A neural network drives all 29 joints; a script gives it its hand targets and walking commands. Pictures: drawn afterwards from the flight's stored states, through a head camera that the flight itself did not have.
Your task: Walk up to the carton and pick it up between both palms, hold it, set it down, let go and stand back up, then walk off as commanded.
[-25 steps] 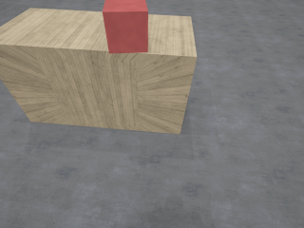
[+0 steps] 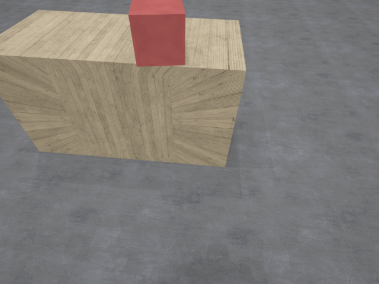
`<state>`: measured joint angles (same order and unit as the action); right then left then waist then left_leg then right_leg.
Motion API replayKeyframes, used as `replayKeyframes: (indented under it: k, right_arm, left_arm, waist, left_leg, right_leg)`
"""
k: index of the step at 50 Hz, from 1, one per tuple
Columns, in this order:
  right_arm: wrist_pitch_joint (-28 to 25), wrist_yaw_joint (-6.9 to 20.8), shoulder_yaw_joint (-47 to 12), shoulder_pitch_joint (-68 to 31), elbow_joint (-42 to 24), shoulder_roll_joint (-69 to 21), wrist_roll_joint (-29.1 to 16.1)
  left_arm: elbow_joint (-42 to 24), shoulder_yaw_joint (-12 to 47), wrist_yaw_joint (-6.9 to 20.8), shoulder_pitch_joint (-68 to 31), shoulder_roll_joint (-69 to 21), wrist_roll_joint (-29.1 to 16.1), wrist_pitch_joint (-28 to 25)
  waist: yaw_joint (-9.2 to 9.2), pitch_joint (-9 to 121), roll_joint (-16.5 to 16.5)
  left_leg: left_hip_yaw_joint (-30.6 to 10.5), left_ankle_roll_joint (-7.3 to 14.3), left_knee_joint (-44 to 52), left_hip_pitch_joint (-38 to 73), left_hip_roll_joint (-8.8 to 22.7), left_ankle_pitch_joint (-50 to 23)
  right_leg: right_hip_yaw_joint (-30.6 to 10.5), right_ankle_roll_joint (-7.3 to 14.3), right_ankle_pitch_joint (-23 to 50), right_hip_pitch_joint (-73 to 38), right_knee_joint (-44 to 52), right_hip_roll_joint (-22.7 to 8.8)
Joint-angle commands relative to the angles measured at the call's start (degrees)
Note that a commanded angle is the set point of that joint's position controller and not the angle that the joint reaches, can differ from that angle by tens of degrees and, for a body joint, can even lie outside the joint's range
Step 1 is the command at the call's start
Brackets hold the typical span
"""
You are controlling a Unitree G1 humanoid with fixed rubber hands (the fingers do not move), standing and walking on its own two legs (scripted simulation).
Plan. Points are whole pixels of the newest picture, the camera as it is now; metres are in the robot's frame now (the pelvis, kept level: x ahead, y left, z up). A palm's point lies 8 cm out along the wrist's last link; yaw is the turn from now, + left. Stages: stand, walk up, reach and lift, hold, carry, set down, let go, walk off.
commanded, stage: stand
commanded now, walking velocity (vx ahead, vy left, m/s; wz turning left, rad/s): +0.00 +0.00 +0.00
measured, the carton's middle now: (159, 32) +1.12 +0.17 +0.05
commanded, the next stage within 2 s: walk up in 0.60 s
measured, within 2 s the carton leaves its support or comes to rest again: neither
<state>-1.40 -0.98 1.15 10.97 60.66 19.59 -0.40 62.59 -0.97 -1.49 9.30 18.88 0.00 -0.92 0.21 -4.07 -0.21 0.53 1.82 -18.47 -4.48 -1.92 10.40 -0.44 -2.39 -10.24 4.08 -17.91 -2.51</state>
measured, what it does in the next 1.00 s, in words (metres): stands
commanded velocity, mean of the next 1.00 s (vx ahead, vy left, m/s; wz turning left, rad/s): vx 0.00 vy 0.00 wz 0.00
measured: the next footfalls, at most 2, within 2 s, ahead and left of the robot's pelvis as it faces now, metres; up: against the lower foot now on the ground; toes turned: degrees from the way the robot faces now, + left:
right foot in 1.08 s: +0.15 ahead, -0.15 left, +0.00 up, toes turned -7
left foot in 1.62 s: +0.39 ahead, +0.13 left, +0.00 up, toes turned +9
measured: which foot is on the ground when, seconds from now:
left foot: down 0.00-1.00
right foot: down 0.00-0.86, up 0.88-1.00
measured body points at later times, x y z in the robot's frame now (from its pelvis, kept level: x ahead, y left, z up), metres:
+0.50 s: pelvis +0.00 +0.00 +0.00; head +0.01 +0.00 +0.45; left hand +0.06 +0.29 -0.13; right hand +0.06 -0.30 -0.13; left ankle +0.00 +0.10 -0.75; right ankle +0.00 -0.15 -0.75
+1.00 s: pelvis +0.03 -0.02 +0.00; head +0.03 -0.03 +0.45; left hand +0.09 +0.29 -0.12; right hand +0.06 -0.32 -0.14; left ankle +0.00 +0.09 -0.75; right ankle +0.03 -0.13 -0.72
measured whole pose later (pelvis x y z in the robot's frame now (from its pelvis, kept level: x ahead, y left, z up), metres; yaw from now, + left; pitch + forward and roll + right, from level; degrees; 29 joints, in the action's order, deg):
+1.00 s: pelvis +0.03 -0.02 +0.00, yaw -2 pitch -3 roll +1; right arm -1.9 0.5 4.6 16.9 54.1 19.7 3.1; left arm 54.3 -3.6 0.6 15.7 19.5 2.2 -1.3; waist -1.4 -2.0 -0.3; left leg 2.0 3.8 -18.4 -2.9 -2.0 13.6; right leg 1.5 2.6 -28.3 17.9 -42.6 -2.9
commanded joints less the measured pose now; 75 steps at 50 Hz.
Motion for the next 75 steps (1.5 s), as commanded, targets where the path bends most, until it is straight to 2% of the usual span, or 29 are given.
replayKeyframes:
  k: [1, 6, 8, 12, 20, 21, 34, 36, 39, 40, 41, 43, 44, 46, 49, 51, 52, 53, 54, 55, 56, 57, 59, 60, 61, 67, 70, 71, 75]
  right_arm:
    - [-1.13, -0.38, 2.01, -0.18, -3.48, 10.39, -0.14]
    - [-0.72, -0.17, 1.91, 1.73, -2.16, 10.48, 0.05]
    - [-1.06, -0.38, 2.23, -0.28, -3.52, 10.77, 0.00]
    - [-0.74, -0.51, 2.23, -0.10, -3.54, 10.63, -0.01]
    - [-0.52, -0.48, 2.26, 0.00, -3.20, 11.13, -0.37]
    - [-0.76, -0.89, 2.70, 0.70, -3.20, 12.12, -0.08]
    - [-0.55, -0.75, 1.77, -0.51, -2.76, 10.29, -0.03]
    - [-0.50, -0.82, 1.74, 0.48, -2.48, 10.99, 0.00]
    - [-0.48, -1.01, 1.82, 1.38, -2.21, 10.45, 0.08]
    - [-0.68, 0.29, 4.96, 4.49, -4.76, 13.07, 2.03]
    - [-0.42, 0.91, 5.16, 4.50, -5.79, 13.05, 3.01]
    - [-0.52, 0.72, 6.62, 5.88, -6.57, 15.56, 3.38]
    - [-0.85, 0.75, 6.87, 6.07, -8.16, 14.34, 3.60]
    - [-1.55, 0.84, 6.77, 8.73, -9.02, 13.40, 3.53]
    - [-1.10, 1.34, 7.38, 2.47, -13.45, 13.29, 3.81]
    - [-0.84, 1.96, 7.12, 1.59, -14.71, 12.16, 2.78]
    - [-0.63, 2.23, 6.37, 1.45, -15.17, 10.90, 2.63]
    - [-0.22, 2.78, 4.94, 3.76, -15.00, 7.56, 2.79]
    - [0.15, 3.23, 3.38, 2.20, -17.64, 4.43, 2.43]
    - [1.28, 3.23, 4.06, 5.96, -18.73, 5.17, 2.87]
    - [2.11, 3.08, 5.66, 6.04, -19.37, 10.62, 3.10]
    - [2.23, 3.19, 6.21, 7.13, -19.79, 12.37, 3.31]
    - [1.96, 3.83, 7.00, 11.72, -18.02, 12.62, 3.00]
    - [1.91, 4.35, 7.01, 12.95, -17.96, 12.47, 2.76]
    - [1.77, 4.68, 6.94, 14.30, -18.08, 12.09, 3.13]
    - [2.84, 6.05, 6.34, 6.43, -25.58, 10.56, 4.03]
    - [2.40, 6.49, 5.37, 3.24, -27.58, 8.57, 4.14]
    - [1.76, 6.25, 5.10, 3.16, -27.37, 8.13, 3.82]
    - [1.53, 5.69, 5.22, 0.81, -27.30, 8.67, 3.70]
  left_arm:
    - [-2.93, -1.93, -0.50, -1.15, 10.87, -0.04, -0.57]
    - [-1.72, -1.87, -0.56, -0.10, 10.81, 0.01, -1.05]
    - [-2.96, -2.27, -0.38, -1.71, 12.52, 0.20, -0.73]
    - [-2.26, -1.62, -0.61, 0.58, 10.63, 0.18, -0.73]
    - [-3.09, -1.64, -0.54, -0.46, 10.25, -0.40, -0.74]
    - [-3.20, -1.95, -0.45, -0.45, 11.10, -0.13, -0.63]
    - [-2.51, -1.57, -0.84, 0.85, 10.09, 0.10, -0.80]
    - [-1.75, -1.50, -0.89, 1.60, 10.08, -0.04, -0.67]
    - [-3.38, -1.83, -0.53, -0.69, 11.63, 0.36, -0.67]
    - [-6.72, -3.61, 0.01, 3.45, 11.84, 1.71, -0.79]
    - [-7.70, -4.15, 0.57, 1.63, 11.97, 1.67, -0.76]
    - [-11.81, -4.28, 1.07, -1.77, 11.00, 1.76, -0.87]
    - [-13.92, -4.67, 1.15, -1.31, 11.61, 2.10, -1.12]
    - [-15.71, -4.84, 1.64, -0.22, 12.39, 2.63, -2.11]
    - [-16.82, -5.41, 2.62, 6.20, 10.63, 2.05, -2.39]
    - [-16.77, -5.56, 2.22, 11.42, 10.58, 2.27, -2.80]
    - [-14.67, -6.17, 1.50, 15.97, 10.52, 2.29, -2.67]
    - [-14.03, -6.80, 0.92, 20.38, 12.97, 2.28, -2.70]
    - [-14.78, -8.37, -0.22, 26.63, 18.25, 3.24, -2.74]
    - [-19.27, -8.47, -1.03, 20.16, 19.69, 4.45, -2.42]
    - [-22.69, -8.42, -1.62, 16.31, 20.20, 4.01, -2.21]
    - [-23.64, -7.99, -1.94, 14.68, 20.06, 3.21, -2.89]
    - [-26.09, -7.11, -1.69, 11.98, 18.88, 2.71, -3.52]
    - [-26.51, -6.53, -1.52, 12.64, 18.02, 2.40, -3.53]
    - [-27.14, -6.50, -1.63, 13.50, 17.59, 2.48, -3.53]
    - [-29.50, -7.38, -1.23, 16.34, 17.29, 3.58, -4.73]
    - [-29.92, -7.27, -0.70, 20.86, 15.90, 2.90, -4.57]
    - [-30.28, -7.22, -0.56, 22.04, 16.21, 2.42, -4.71]
    - [-30.65, -6.85, -0.21, 23.44, 17.13, 1.52, -3.46]
  waist:
    - [-0.28, 2.42, 2.37]
    - [-0.56, 1.02, -1.27]
    - [-0.19, 2.19, 2.84]
    - [0.18, 2.12, -0.77]
    - [-0.15, 0.90, 2.55]
    - [-0.07, -0.76, 0.14]
    - [0.63, 1.85, 1.50]
    - [0.24, 2.28, -2.05]
    - [-0.23, 1.25, 1.53]
    - [-1.46, 4.50, -5.09]
    - [-2.01, 1.27, -5.67]
    - [-4.02, -5.28, -11.20]
    - [-3.99, -5.31, -7.46]
    - [-3.99, -5.45, -4.23]
    - [-0.83, -4.35, -8.26]
    - [1.48, -2.23, -5.89]
    - [4.12, 0.65, -0.54]
    - [5.24, 3.67, 6.44]
    - [9.14, 4.62, 21.12]
    - [5.06, 1.21, 12.98]
    - [3.17, -5.16, 6.76]
    - [2.38, -8.49, 4.14]
    - [-0.20, -7.40, 4.52]
    - [-0.10, -3.70, 6.09]
    - [-0.08, -3.20, 2.81]
    - [0.49, -5.96, 4.09]
    - [2.81, -6.72, 7.33]
    - [2.79, -7.09, 6.45]
    - [3.65, -4.66, 8.06]
  left_leg:
    - [-6.61, -0.39, 4.49, -1.39, 9.90, -6.63]
    - [-4.90, -0.81, 3.84, -1.40, 9.47, -8.11]
    - [-5.77, -0.58, 3.89, -1.35, 9.74, -10.09]
    - [-5.13, -0.29, 3.36, -0.81, 9.49, -8.60]
    - [-6.28, -0.43, 4.64, -3.03, 9.56, -4.12]
    - [-5.21, -0.12, 4.36, -2.33, 10.01, -4.45]
    - [-5.93, 0.15, 3.05, -0.48, 10.56, -12.55]
    - [-5.14, -0.41, 3.54, 0.52, 9.73, -10.94]
    - [-5.87, -0.33, 3.79, -1.21, 10.14, -9.41]
    - [-6.11, 4.29, 1.96, 1.15, 8.14, 22.02]
    - [-10.15, 6.11, 5.83, 0.17, 10.10, 34.50]
    - [-23.47, 12.00, 16.12, 4.49, 20.63, 38.93]
    - [-24.68, 13.64, 14.92, 4.31, 22.08, 32.44]
    - [-22.06, 14.10, 12.72, 3.00, 21.94, 24.93]
    - [-12.04, 11.98, 10.79, -0.09, 17.39, 24.38]
    - [-4.76, 8.45, 1.78, -7.77, 12.94, 21.41]
    - [-2.37, 6.28, -6.35, -13.57, 10.33, 18.95]
    - [1.30, 4.00, -18.50, -22.40, 5.81, 22.09]
    - [1.88, 1.88, -36.84, -34.53, -0.47, 28.35]
    - [-7.13, 0.51, -47.98, -35.88, -0.20, 23.43]
    - [-7.70, 0.17, -52.65, -34.89, 2.35, 19.92]
    - [-10.00, 0.40, -52.59, -34.83, 3.58, 17.79]
    - [-10.70, -0.41, -47.44, -33.69, 6.14, 13.01]
    - [-10.47, -0.73, -45.33, -32.36, 5.73, 11.20]
    - [-10.26, -1.31, -45.86, -30.26, 5.39, 8.58]
    - [-6.50, -3.16, -37.77, -33.70, 6.65, 0.35]
    - [-2.72, -2.14, -28.10, -35.67, 7.68, -1.25]
    - [-0.57, -2.49, -25.00, -32.51, 6.96, -2.96]
    - [2.57, -0.43, -18.88, -24.25, 5.65, -2.79]
  right_leg:
    - [-3.20, 2.80, 3.45, -0.10, 2.85, -5.91]
    - [-3.53, 2.71, 5.96, 0.69, 2.49, -6.49]
    - [-2.95, 2.60, 7.78, -0.01, 1.72, -6.06]
    - [-3.22, 2.95, 5.99, 0.78, 2.06, -6.27]
    - [-3.55, 2.39, 3.83, 1.06, 2.63, -5.82]
    - [-3.53, 2.50, 3.48, 2.92, 2.09, -5.85]
    - [-3.36, 2.93, 8.50, -0.34, 1.65, -6.35]
    - [-3.55, 2.92, 7.64, 0.00, 2.39, -6.22]
    - [-2.66, 2.44, 6.57, 0.72, 2.07, -6.07]
    - [-0.39, 6.57, -14.77, 4.34, -5.79, -2.25]
    - [0.65, 6.94, -21.27, 11.78, -9.61, -0.91]
    - [3.70, 4.98, -19.76, 28.24, -25.92, 1.28]
    - [0.09, 4.88, -20.17, 29.79, -27.94, -0.77]
    - [-1.32, 5.28, -20.94, 28.29, -27.45, -3.11]
    - [1.94, 5.07, -13.52, 22.73, -20.63, -3.21]
    - [4.61, 4.41, -0.90, 8.30, -9.18, -0.98]
    - [5.33, 4.08, 1.86, -2.48, -7.41, 0.49]
    - [2.28, 4.95, -1.94, -13.87, -6.74, -1.12]
    - [-16.31, 6.99, -24.60, -16.17, 2.99, -12.17]
    - [-33.86, 10.52, -42.82, -5.15, 11.15, -21.03]
    - [-37.25, 13.38, -50.84, 5.03, 14.52, -22.71]
    - [-37.14, 12.60, -47.74, 6.19, 13.90, -22.82]
    - [-22.64, 13.77, -35.25, 5.58, 11.09, -19.40]
    - [-16.55, 12.27, -30.44, 3.48, 9.45, -17.06]
    - [-14.33, 10.96, -25.65, 4.99, 8.57, -16.96]
    - [-5.77, 12.55, -18.89, 4.86, 8.79, -14.51]
    - [-0.43, 9.83, -0.16, -1.44, 5.21, -13.08]
    - [1.34, 8.48, 13.95, -0.56, 2.95, -11.72]
    - [2.74, 9.15, 20.13, -1.44, -0.87, -12.90]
